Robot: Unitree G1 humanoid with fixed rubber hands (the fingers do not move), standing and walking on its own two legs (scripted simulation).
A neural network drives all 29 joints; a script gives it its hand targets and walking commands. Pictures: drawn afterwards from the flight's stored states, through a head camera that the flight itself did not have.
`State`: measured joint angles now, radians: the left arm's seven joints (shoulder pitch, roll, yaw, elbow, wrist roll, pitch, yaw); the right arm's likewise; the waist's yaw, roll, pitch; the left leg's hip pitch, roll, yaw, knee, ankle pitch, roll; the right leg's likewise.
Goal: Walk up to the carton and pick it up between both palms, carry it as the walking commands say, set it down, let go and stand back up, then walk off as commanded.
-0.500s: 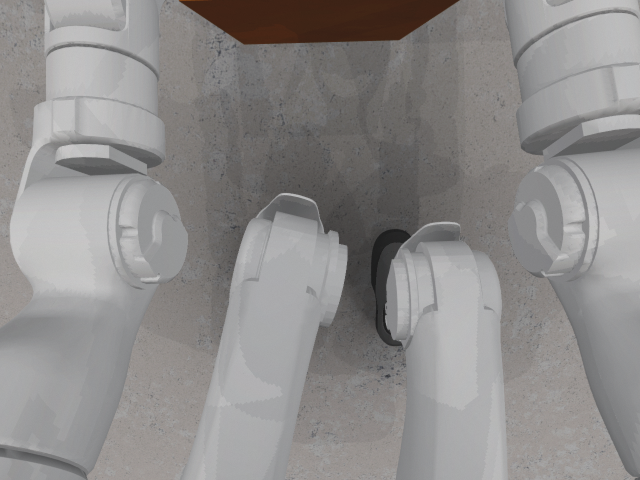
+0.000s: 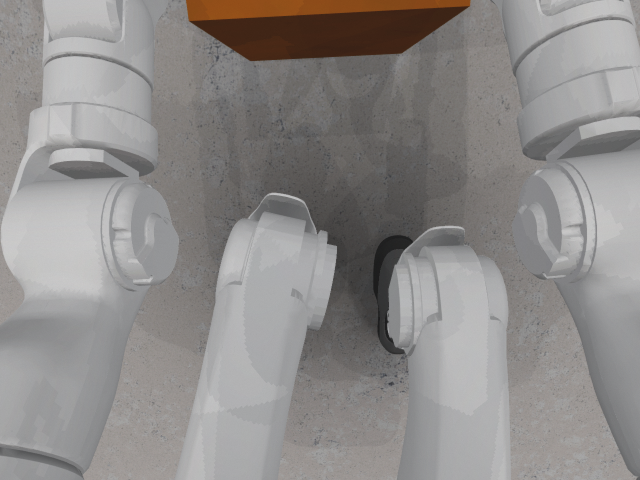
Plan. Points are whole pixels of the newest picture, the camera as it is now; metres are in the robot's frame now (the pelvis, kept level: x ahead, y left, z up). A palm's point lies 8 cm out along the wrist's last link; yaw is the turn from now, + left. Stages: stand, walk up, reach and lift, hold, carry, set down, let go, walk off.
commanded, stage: set down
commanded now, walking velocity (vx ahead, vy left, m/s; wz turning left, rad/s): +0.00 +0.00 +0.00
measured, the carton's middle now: out of the picture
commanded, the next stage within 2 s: none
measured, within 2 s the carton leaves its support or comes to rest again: rests again in 0.16 s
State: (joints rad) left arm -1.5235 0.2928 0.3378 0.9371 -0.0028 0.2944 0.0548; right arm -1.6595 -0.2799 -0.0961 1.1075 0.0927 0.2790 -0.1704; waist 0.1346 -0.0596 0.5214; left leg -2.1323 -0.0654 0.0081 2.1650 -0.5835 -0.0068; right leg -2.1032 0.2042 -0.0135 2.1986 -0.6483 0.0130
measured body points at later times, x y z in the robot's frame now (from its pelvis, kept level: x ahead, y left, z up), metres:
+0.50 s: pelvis +0.00 +0.00 -0.01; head +0.38 +0.04 +0.22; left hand +0.53 +0.25 -0.19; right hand +0.60 -0.05 -0.19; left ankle +0.12 +0.11 -0.35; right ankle +0.10 -0.10 -0.35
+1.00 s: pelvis +0.00 +0.00 -0.02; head +0.37 +0.04 +0.22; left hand +0.53 +0.25 -0.20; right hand +0.60 -0.05 -0.19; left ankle +0.12 +0.11 -0.35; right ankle +0.10 -0.10 -0.35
